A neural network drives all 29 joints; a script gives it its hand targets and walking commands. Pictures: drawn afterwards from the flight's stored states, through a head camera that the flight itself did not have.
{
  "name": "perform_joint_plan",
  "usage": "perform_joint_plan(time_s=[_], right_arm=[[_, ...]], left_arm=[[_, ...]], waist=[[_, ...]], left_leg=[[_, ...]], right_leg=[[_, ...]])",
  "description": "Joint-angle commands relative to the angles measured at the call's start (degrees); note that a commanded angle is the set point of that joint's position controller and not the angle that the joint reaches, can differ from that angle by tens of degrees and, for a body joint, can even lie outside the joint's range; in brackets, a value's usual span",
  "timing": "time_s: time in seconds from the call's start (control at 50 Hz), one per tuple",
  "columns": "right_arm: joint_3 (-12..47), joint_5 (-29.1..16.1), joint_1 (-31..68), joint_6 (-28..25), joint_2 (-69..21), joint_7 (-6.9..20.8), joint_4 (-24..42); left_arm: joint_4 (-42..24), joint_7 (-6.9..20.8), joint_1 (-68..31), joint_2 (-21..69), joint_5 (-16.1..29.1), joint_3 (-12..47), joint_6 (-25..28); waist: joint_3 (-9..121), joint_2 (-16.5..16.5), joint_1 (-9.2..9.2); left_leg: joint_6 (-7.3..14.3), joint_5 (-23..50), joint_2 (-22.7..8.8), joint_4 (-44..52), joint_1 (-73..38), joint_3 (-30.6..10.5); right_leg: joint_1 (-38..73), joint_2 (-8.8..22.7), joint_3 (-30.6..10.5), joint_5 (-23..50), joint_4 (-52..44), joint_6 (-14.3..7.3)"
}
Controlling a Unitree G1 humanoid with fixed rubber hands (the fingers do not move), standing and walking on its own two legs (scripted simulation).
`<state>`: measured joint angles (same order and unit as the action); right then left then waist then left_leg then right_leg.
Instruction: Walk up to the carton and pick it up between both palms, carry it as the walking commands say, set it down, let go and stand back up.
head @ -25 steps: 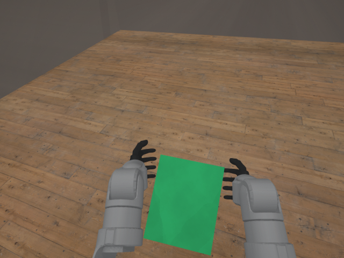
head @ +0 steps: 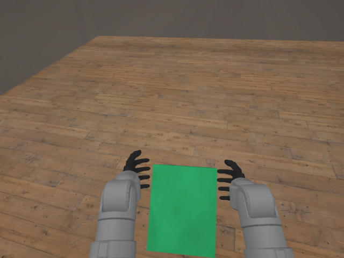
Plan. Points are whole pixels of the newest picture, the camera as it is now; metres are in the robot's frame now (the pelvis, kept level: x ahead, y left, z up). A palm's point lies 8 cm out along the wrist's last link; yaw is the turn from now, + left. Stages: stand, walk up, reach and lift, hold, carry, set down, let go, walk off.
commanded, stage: carry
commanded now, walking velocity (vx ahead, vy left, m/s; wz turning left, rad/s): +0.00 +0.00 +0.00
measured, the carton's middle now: (183, 201) +0.33 +0.01 -0.08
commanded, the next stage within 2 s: none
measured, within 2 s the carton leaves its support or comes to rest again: neither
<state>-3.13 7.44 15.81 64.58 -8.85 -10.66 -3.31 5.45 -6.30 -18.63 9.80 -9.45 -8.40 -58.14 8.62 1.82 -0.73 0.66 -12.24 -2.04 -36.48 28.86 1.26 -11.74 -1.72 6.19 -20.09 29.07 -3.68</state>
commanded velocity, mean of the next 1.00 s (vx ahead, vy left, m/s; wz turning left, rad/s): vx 0.00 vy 0.00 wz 0.00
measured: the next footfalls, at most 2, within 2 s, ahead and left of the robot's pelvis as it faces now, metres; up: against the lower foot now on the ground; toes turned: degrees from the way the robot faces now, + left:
left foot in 0.06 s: +0.09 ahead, +0.15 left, +0.00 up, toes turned -18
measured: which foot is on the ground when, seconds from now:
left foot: up 0.00-0.04, down 0.06-1.00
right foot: down 0.00-1.00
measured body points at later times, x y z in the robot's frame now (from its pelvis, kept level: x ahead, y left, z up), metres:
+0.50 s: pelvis -0.03 +0.02 +0.00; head -0.06 +0.03 +0.45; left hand +0.26 +0.16 +0.05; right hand +0.26 -0.10 +0.04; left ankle +0.05 +0.14 -0.73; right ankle -0.05 -0.07 -0.73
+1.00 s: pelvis -0.02 +0.03 +0.00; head -0.03 +0.03 +0.45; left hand +0.29 +0.16 +0.05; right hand +0.28 -0.10 +0.04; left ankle +0.06 +0.14 -0.73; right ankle -0.05 -0.07 -0.73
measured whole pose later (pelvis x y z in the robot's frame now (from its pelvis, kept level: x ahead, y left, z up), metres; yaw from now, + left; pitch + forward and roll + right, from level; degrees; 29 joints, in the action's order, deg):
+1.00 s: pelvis -0.02 +0.03 +0.00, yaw +1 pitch +3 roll +0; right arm -4.1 6.4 15.0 61.0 -8.7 -9.8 -1.0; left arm 3.2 -7.1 -17.1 9.3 -8.7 -6.6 -56.5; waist 5.3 0.0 0.0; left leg 1.1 -8.1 -1.4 -30.1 25.4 3.5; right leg -16.1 1.2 7.2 -19.6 32.4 -1.1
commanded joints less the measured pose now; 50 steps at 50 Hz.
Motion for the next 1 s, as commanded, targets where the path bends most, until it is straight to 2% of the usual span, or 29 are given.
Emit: perform_joint_plan(time_s=[0.0,0.02,0.04,0.06,0.08,0.1,0.12,0.14,0.22,0.26,0.3,0.34,0.38,0.4,0.48,0.5,0.52,0.56,0.62,0.68,0.72,0.76,0.8,0.84,0.86,0.9,0.92,0.96,0.98], right_arm=[[37.06,-25.47,43.96,-4.33,-56.56,15.41,27.1],[38.13,-26.88,44.69,-2.97,-56.23,14.92,29.62],[37.85,-27.07,43.69,-1.75,-55.27,14.82,29.08],[36.4,-26.42,42.69,-0.8,-53.72,14.81,26.61],[35.15,-25.74,39.5,-0.58,-53.3,14.78,23.56],[34.33,-24.06,34.29,-0.89,-53.98,14.91,19.06],[33.23,-22.23,31.56,-1.34,-53.89,15.21,15.5],[32.64,-21.68,31.6,-1.95,-54.81,15.55,15.28],[34.18,-23.53,36.38,-3.23,-57.95,16.07,20.33],[34.2,-23.92,36.08,-3.46,-57.66,15.94,22.17],[32.04,-22.36,34.82,-3.86,-56.38,15.76,20.48],[29.55,-19.76,33.13,-5.32,-55.1,15.8,16.47],[26.7,-16.95,32.41,-7.93,-53.57,16.08,12.12],[27.1,-17.03,33.27,-9.18,-53.98,16.09,12.34],[33.1,-22.81,40.84,-8.91,-55.62,15.5,22.86],[32.13,-22.07,40.17,-8.11,-54.98,15.28,20.81],[29.53,-20.17,38.05,-8.14,-53.3,15.12,16.66],[27.51,-17.12,33.25,-8.99,-52.17,15.39,10.67],[30.95,-19.67,34.45,-9.18,-54.45,16.03,14.56],[33.46,-23.06,37.53,-6.92,-55.49,15.69,19.59],[29.97,-20.52,34.72,-6.51,-53.66,15.51,14.23],[27.19,-17.27,30.68,-8.01,-52.29,15.85,8.62],[30.79,-19.75,32.37,-8.98,-54.7,16.27,13.56],[34.19,-23.71,37.62,-7.62,-56.6,15.96,21.32],[33.75,-23.82,38.81,-6.98,-56.09,15.55,21.99],[29.59,-20.19,35.23,-7.1,-53.45,15.25,15.76],[28.54,-18.76,32.4,-7.86,-52.73,15.31,13.61],[29.05,-17.88,30.45,-9.46,-53.65,15.86,12.5],[32.31,-20.29,32.4,-9.45,-55.21,15.85,17.71]], left_arm=[[-7.66,14.51,-18.33,59.99,25.09,34.16,-2.83],[-9.71,13.75,-18.04,59.55,25.44,34.47,-3.92],[-8.91,12.97,-15.33,58.43,24.26,33.38,-4.61],[-6.01,12.27,-12.73,57.55,22.48,31.51,-4.98],[-6.78,11.81,-12.51,56.68,22.04,31.51,-5.15],[-5.85,11.9,-11.43,55.42,20.5,30.73,-5.09],[-3.2,12.29,-9.46,54.77,18.98,29.14,-4.7],[-2.68,12.57,-9.06,55.48,18.5,28.86,-4.18],[-9.28,13.22,-15.86,57.88,20.44,32.19,-3.05],[-12.87,13.06,-18.38,57.9,22.27,34.18,-3.06],[-11.69,13.02,-18.63,57.12,21.97,33.3,-2.81],[-6.76,13.35,-16.35,56.12,19.76,31.37,-1.66],[-1.6,13.77,-15.33,55.17,16.98,28.6,0.72],[-1.9,13.95,-16.22,55.63,17.03,28.7,1.88],[-10.28,13.27,-20.57,58.62,21.6,33.82,1.6],[-8.4,13.02,-20.19,58.02,20.98,32.84,0.83],[-3.99,12.82,-17.51,56.6,18.76,30.32,0.81],[1.95,12.88,-12.93,54.7,15.37,26.96,1.8],[-2.44,13.21,-14.43,56.91,17.66,30.28,2.27],[-8.94,12.66,-18.56,57.95,21.2,33.35,0.22],[-3.59,12.37,-16.26,56.32,18.91,30.03,-0.22],[1.63,12.72,-12.37,54.34,15.56,27.01,1.33],[-3.44,13.04,-14.09,56.49,17.83,30.29,2.3],[-11.24,12.74,-19.61,58.94,22.14,33.99,1.04],[-11.57,12.45,-20.22,58.87,22.46,33.81,0.3],[-4.78,12.16,-16.44,55.95,18.88,29.47,0.36],[-2.71,12.29,-13.99,54.89,17.59,28.36,1.08],[-1.68,12.78,-12.32,55.21,16.62,28.19,2.65],[-6.81,12.89,-14.01,56.71,19.29,31.39,2.71]], waist=[[9.4,-10.29,1.09],[10.39,-10.93,1.08],[11.86,-11.56,0.86],[13.02,-11.31,0.29],[16.39,-5.48,-0.16],[18.47,-1.6,-0.19],[17.94,-1.3,-0.46],[18.11,-1.41,-0.79],[16.34,-0.78,-0.44],[15.13,0.05,-0.14],[13.83,0.07,0.24],[11.68,-0.87,0.67],[10.68,-0.68,0.87],[10.1,-0.79,1.04],[8.91,-0.93,1.18],[8.39,-0.77,1.15],[9.29,0.12,1.09],[10.65,-0.59,1.2],[11.55,-0.35,1.03],[10.53,-0.18,0.88],[10.79,-0.8,0.98],[11.2,-1.18,1.02],[12.64,-0.58,0.8],[12.75,-0.57,0.72],[12.27,-0.96,0.76],[13.26,-1.32,0.86],[13.62,-1.51,0.94],[14.89,-1.19,0.64],[15.35,-1.62,0.69]], left_leg=[[0.74,4.01,-0.02,5.88,-3.54,1.43],[0.19,6.81,-0.14,8.86,-5.55,2.32],[0.27,9.27,-0.91,10.52,-9.45,1.19],[0.85,16.08,-3.09,8.0,-15.36,-0.77],[2.06,30.91,-5.37,0.77,-20.88,-2.05],[2.35,34.18,-4.74,-0.42,-19.43,-1.29],[2.02,33.68,-4.2,1.03,-16.85,-0.63],[2.33,33.63,-4.92,1.61,-17.3,-1.17],[2.09,25.7,-5.22,3.04,-17.74,-1.05],[1.98,20.42,-5.55,4.34,-18.12,-2.11],[1.89,12.47,-5.74,6.61,-18.42,-3.35],[1.53,6.45,-5.77,8.36,-18.39,-4.1],[1.48,1.87,-5.83,10.0,-18.25,-4.89],[1.4,2.45,-5.81,10.0,-18.33,-4.95],[1.02,-2.64,-5.79,12.79,-16.46,-6.01],[0.94,-6.51,-6.02,14.24,-15.6,-6.84],[0.8,-7.17,-6.24,14.55,-15.38,-6.69],[0.8,-3.87,-6.17,14.0,-16.01,-6.68],[1.3,4.72,-6.45,12.11,-16.27,-5.93],[1.53,5.07,-6.11,11.97,-15.71,-5.33],[1.51,3.45,-5.98,11.62,-15.81,-4.83],[1.82,7.74,-6.15,10.38,-16.29,-4.54],[1.98,14.27,-6.31,8.88,-16.98,-4.53],[2.11,15.23,-6.11,8.57,-17.34,-4.04],[2.09,12.92,-6.03,8.74,-16.86,-4.02],[2.1,10.78,-5.61,8.76,-17.4,-3.61],[2.03,12.61,-5.7,8.28,-18.02,-3.52],[2.36,18.27,-5.94,7.06,-18.02,-3.67],[2.51,20.33,-6.06,6.43,-18.55,-3.61]], right_leg=[[8.36,13.55,-5.48,53.99,1.4,-0.23],[9.71,13.51,-4.99,53.94,2.97,0.16],[8.45,13.5,-5.82,52.48,4.21,0.53],[3.54,12.9,-6.84,48.64,5.39,1.11],[0.3,11.21,-6.23,46.24,4.48,2.4],[2.92,10.93,-4.14,41.58,4.48,2.8],[4.39,10.43,-3.13,38.65,5.34,2.58],[3.53,9.84,-3.37,35.34,5.81,2.52],[0.23,9.84,-4.58,27.75,3.62,1.72],[-1.89,9.24,-4.95,18.43,1.58,1.52],[-4.3,8.97,-5.75,7.63,-1.12,1.45],[-7.05,9.21,-6.3,0.51,-3.82,1.63],[-7.99,8.85,-6.07,-2.68,-5.19,1.91],[-8.62,9.09,-6.07,-2.54,-5.63,1.95],[-8.39,8.75,-5.69,-5.59,-6.24,1.86],[-8.69,8.43,-5.42,-8.45,-6.55,1.86],[-8.05,8.68,-5.39,-8.68,-6.58,1.96],[-6.58,8.84,-5.35,-5.49,-6.46,2.14],[-4.71,8.97,-4.64,1.68,-4.0,2.27],[-5.64,9.0,-4.49,0.27,-4.28,2.28],[-6.37,9.39,-4.87,-0.56,-5.0,2.27],[-5.63,9.47,-4.81,2.63,-4.41,2.36],[-3.98,9.45,-4.32,7.33,-2.41,2.53],[-4.24,9.55,-4.29,8.0,-2.31,2.17],[-4.27,9.5,-4.22,6.34,-2.83,2.22],[-4.31,9.74,-4.91,5.38,-3.08,2.09],[-4.4,9.77,-4.58,7.32,-2.68,2.23],[-1.56,9.6,-3.92,12.69,-0.57,2.53],[-1.63,9.58,-3.89,14.57,0.22,2.54]])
